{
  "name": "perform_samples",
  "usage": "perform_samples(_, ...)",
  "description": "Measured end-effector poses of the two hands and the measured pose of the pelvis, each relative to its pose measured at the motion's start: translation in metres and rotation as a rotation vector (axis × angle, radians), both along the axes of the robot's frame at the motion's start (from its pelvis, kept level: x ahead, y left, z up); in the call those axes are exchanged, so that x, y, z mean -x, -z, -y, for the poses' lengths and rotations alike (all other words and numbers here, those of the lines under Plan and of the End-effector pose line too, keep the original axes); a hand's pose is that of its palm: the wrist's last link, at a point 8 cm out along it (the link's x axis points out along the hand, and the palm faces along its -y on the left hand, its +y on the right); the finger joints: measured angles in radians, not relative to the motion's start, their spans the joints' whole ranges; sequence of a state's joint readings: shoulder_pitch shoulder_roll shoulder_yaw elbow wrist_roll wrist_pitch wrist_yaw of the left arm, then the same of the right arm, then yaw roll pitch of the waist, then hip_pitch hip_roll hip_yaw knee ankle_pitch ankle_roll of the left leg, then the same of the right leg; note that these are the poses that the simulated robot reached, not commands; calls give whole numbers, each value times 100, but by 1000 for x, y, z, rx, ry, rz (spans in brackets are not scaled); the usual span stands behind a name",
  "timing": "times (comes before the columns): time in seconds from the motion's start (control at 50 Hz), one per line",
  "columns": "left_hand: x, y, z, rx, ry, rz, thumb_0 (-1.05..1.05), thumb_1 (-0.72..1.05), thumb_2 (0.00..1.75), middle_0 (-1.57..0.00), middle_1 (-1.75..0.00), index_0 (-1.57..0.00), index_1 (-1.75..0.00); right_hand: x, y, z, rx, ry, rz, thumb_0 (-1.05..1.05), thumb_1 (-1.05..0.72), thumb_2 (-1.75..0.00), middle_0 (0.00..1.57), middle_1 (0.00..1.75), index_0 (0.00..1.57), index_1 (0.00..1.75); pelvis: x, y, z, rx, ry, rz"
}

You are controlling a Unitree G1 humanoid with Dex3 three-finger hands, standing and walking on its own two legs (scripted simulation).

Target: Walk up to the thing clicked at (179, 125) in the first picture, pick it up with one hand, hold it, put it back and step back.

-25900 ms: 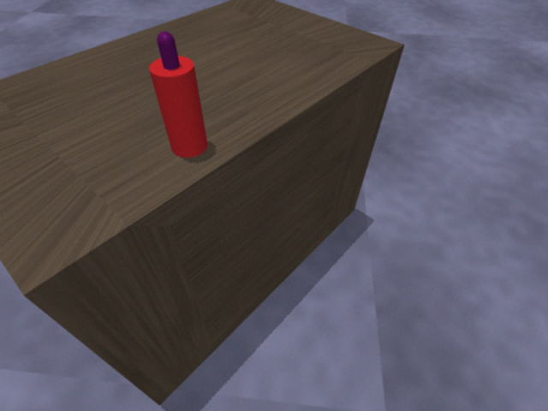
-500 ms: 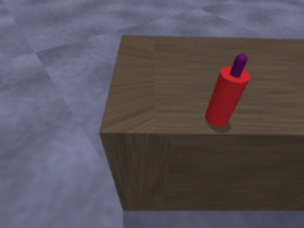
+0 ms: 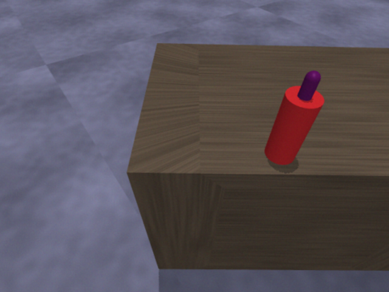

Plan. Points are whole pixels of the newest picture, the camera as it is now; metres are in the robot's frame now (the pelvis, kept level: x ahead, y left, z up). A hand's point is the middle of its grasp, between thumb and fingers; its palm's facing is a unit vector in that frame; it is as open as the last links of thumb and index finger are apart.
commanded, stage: home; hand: right
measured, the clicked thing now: (294, 119) +0.44 -0.21 +0.13
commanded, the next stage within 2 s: stand in 0.60 s
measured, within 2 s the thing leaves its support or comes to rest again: neither
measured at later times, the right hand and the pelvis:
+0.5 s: hand out of the picture +0.08 -0.25 -0.16, palm faces -0.05 +0.93 -0.35, open 17.4 cm; pelvis +0.01 +0.01 +0.00, yaw +0 degrees
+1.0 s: hand out of the picture +0.08 -0.25 -0.16, palm faces -0.05 +0.93 -0.35, open 12.8 cm; pelvis +0.02 +0.01 +0.00, yaw +0 degrees
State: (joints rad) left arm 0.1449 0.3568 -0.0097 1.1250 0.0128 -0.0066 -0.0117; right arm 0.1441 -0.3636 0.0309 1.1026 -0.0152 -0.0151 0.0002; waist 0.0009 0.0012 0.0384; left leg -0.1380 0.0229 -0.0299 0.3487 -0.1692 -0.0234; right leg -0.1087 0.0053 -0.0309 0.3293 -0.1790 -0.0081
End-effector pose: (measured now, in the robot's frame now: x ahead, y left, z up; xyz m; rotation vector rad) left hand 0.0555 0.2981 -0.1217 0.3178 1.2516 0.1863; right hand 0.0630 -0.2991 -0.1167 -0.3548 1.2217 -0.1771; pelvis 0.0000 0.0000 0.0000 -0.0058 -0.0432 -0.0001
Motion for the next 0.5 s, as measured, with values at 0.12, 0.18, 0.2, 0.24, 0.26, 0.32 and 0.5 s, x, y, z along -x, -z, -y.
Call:
perform_samples(0.12,-10,-1,0,2,2,15,1,91,90,-20,-30,-20,-30,-8,-1,-2,-2,-3,11,-1,52,-6,6,5,6,6,-3,0,-1,0,0,-2)
perform_samples(0.18,-12,-1,-1,2,3,15,1,91,90,-20,-30,-20,-30,-10,-1,-3,-1,-1,11,-1,52,-6,6,5,6,6,-5,-1,-2,0,0,-3)
perform_samples(0.2,-13,-1,-1,2,2,14,1,91,90,-20,-30,-20,-30,-11,-1,-3,-1,0,10,-1,52,-6,6,5,6,6,-5,-1,-2,0,0,-3)
perform_samples(0.24,-13,-1,-1,2,2,11,1,91,90,-20,-30,-20,-30,-11,-1,-3,-2,2,8,-1,52,-6,6,5,6,6,-6,-1,-3,0,0,-3)
perform_samples(0.26,-14,-1,-2,1,2,10,1,91,90,-20,-30,-20,-30,-11,-1,-4,-2,3,6,-1,52,-6,6,5,6,6,-6,-1,-3,0,1,-4)
perform_samples(0.32,-14,-1,-2,0,2,4,1,91,90,-20,-30,-20,-30,-11,0,-4,-2,6,1,-1,52,-6,6,5,6,6,-7,-1,-4,-1,1,-5)
perform_samples(0.5,-14,-2,-5,-3,-4,-3,1,91,90,-20,-30,-20,-30,-8,1,-6,-6,15,-13,-1,52,-6,6,5,6,6,-10,-1,-5,-3,1,-7)
